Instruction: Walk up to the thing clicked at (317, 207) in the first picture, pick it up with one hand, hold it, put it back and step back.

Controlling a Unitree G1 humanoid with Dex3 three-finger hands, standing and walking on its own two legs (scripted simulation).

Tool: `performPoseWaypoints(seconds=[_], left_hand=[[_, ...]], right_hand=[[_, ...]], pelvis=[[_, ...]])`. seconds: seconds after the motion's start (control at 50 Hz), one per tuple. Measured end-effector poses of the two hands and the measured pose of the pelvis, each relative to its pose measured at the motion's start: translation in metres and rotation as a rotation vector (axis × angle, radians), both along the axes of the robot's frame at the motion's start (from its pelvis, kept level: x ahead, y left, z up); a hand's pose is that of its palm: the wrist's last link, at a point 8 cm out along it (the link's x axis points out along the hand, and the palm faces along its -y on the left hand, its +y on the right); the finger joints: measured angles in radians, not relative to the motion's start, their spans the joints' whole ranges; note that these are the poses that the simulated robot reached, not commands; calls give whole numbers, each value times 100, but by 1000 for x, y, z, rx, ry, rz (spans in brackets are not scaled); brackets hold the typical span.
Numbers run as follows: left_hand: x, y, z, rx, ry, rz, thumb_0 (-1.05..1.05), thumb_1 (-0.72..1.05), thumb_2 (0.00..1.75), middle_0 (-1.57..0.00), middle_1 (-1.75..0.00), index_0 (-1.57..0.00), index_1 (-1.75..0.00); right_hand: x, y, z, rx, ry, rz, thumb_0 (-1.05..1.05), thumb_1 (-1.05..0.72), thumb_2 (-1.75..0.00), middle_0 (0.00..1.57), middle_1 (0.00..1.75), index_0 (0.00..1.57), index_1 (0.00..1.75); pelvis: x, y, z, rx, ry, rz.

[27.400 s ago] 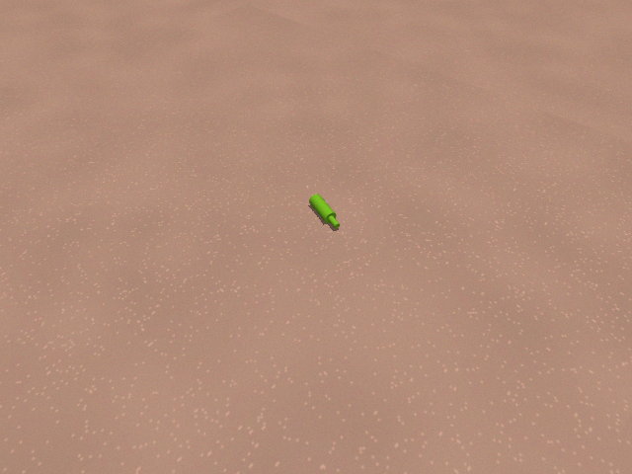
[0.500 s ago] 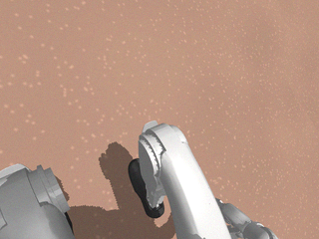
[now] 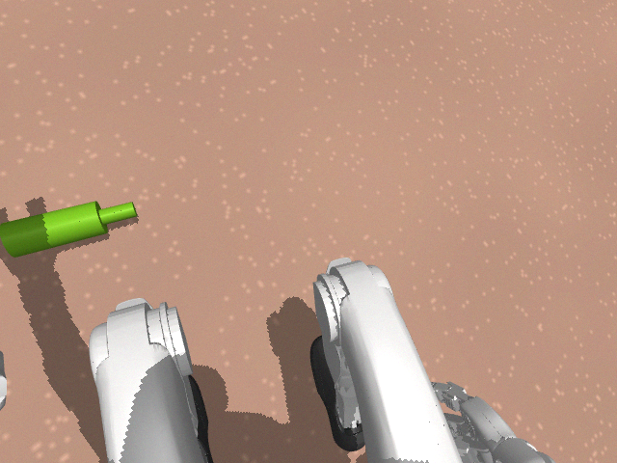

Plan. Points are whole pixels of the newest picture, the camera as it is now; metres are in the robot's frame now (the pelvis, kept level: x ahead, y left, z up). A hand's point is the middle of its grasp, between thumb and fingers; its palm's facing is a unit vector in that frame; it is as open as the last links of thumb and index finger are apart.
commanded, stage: withdraw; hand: left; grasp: from above
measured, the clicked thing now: (74, 224) +0.47 +0.30 -0.31
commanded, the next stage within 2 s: home in 0.46 s
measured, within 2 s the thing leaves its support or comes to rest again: neither
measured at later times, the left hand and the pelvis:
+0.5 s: hand (14, 211) +0.45 +0.33 -0.17, palm faces -0.36 -0.07 -0.93, open 14.0 cm; pelvis -0.01 -0.01 -0.02, yaw +1 degrees
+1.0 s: hand out of the picture +0.38 +0.32 -0.06, palm faces -0.25 -0.45 -0.85, open 10.0 cm; pelvis +0.00 -0.01 +0.06, yaw +5 degrees
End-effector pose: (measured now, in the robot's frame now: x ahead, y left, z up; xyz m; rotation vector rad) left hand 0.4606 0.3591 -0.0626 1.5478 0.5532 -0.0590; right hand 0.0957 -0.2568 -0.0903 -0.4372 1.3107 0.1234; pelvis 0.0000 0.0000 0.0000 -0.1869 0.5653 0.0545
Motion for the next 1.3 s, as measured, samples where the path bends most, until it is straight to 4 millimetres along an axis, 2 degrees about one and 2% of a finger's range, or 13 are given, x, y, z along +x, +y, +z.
performPoseWaypoints(seconds=[0.08,0.16,0.28,0.38,0.44,0.54,0.64,0.8,0.84,0.9,1.02,1.18,1.3], left_hand=[[-5,-4,19,-39,77,-2,0,-51,101,-8,-101,-8,-101],[-10,-10,17,-87,128,-29,0,-51,102,-8,-101,-8,-102],[-17,-14,-11,-135,135,-103,0,-51,102,-9,-101,-9,-102],[-19,-18,-40,-125,105,-170,0,-52,102,-9,-102,-9,-102],[-16,-24,-49,-114,48,-196,0,-53,102,-9,-102,-9,-102],[-5,-27,-38,-83,-73,-164,0,-52,101,-9,-101,-10,-101],[0,-19,-29,-31,-21,-71,0,-49,98,-11,-97,-12,-97],[-19,-15,-25,-139,56,35,0,-22,92,-19,-74,-19,-75],[-28,-16,-16,-192,28,49,0,-12,91,-20,-68,-20,-69],[-46,-18,10,-270,-42,69,0,4,89,-21,-60,-21,-61],[-91,-17,70,-412,-83,200,0,40,89,-22,-46,-21,-47],[-155,-36,139,-665,-55,367,0,75,90,-21,-35,-22,-35],[-194,-55,180,-837,-70,500,0,85,90,-21,-31,-22,-31]], right_hand=[[4,-3,9,-8,-11,-15,0,-91,-90,21,30,20,30],[-2,-12,19,-57,1,-19,0,-91,-90,21,30,21,30],[-24,-29,24,-156,71,-16,0,-91,-90,20,30,20,30],[-42,-33,16,-203,137,-21,0,-91,-90,20,30,20,30],[-49,-31,8,-203,153,-35,1,-91,-90,20,30,20,30],[-50,-21,-2,-171,131,-73,1,-91,-89,21,30,21,30],[-45,-9,-7,-118,91,-85,1,-91,-89,21,30,21,30],[-41,-2,-2,-58,99,-95,0,-90,-89,21,30,21,30],[-37,-3,3,-56,101,-104,1,-90,-89,21,30,21,30],[-23,-7,16,-59,79,-119,1,-90,-89,21,30,21,30],[29,-9,53,-53,-48,-104,1,-90,-89,21,30,21,30],[105,9,127,1,-304,-50,1,-91,-89,20,30,20,30],[138,30,187,44,-454,-29,1,-91,-89,20,30,20,30]], pelvis=[[-5,-2,15,15,0,14],[-10,-5,20,23,-8,19],[-15,-8,11,20,-23,17],[-15,-8,-5,16,-37,15],[-15,-7,-13,13,-42,15],[-12,-6,-17,17,-26,14],[-10,-5,-12,15,1,6],[-6,-4,3,23,23,18],[-4,-4,10,26,31,24],[-1,-5,25,32,44,34],[0,-6,69,48,51,48],[1,-7,135,72,3,63],[5,-7,181,86,-48,82]])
